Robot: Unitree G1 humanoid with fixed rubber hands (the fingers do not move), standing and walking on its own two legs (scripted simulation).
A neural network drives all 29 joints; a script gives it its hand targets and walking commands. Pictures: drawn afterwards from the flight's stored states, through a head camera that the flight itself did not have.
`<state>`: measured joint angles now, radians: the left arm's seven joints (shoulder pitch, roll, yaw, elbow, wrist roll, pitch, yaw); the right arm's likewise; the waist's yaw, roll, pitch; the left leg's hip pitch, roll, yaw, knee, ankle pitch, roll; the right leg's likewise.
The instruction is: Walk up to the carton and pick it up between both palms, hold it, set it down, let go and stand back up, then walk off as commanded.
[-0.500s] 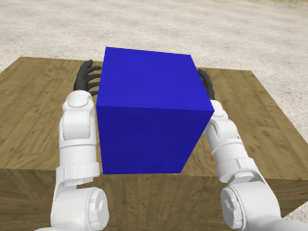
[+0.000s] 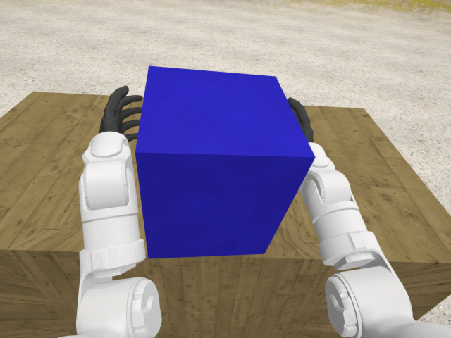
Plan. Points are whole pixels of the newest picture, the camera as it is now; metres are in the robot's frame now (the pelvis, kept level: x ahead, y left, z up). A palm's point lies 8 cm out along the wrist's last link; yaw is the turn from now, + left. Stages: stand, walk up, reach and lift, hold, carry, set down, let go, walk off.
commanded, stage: hold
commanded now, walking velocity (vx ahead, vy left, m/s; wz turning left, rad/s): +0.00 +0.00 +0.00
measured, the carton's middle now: (211, 168) +0.35 +0.00 +0.17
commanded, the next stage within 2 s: none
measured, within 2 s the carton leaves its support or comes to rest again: neither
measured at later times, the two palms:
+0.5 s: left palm (114, 131) +0.36 +0.15 +0.24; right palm (299, 138) +0.37 -0.15 +0.21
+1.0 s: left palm (113, 135) +0.36 +0.16 +0.23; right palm (298, 139) +0.36 -0.15 +0.21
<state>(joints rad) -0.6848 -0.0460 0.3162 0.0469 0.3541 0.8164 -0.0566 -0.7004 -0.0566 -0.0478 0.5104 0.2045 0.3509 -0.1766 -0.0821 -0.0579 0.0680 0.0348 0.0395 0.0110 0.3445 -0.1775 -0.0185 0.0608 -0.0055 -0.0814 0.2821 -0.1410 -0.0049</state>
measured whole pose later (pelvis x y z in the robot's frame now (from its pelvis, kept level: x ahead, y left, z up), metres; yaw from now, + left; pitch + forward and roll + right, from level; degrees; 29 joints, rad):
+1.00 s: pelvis +0.01 +0.00 +0.00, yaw +1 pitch -11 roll -1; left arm -0.68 -0.03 0.31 0.05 0.34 0.82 -0.07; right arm -0.71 -0.07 -0.03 0.48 0.23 0.40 -0.20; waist -0.09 -0.05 0.05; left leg 0.02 0.04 -0.01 0.35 -0.19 -0.02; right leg 0.06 0.00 -0.08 0.29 -0.15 -0.01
